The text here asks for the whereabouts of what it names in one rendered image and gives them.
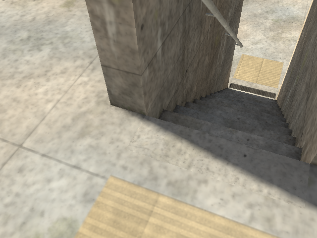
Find stairs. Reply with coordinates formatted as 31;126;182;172
158;87;302;161

